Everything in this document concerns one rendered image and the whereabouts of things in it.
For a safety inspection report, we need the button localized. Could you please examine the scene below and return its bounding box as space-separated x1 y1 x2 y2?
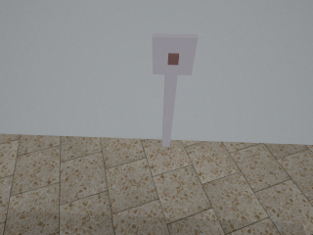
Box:
167 53 179 66

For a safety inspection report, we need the panel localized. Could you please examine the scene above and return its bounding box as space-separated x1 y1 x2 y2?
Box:
152 33 198 147

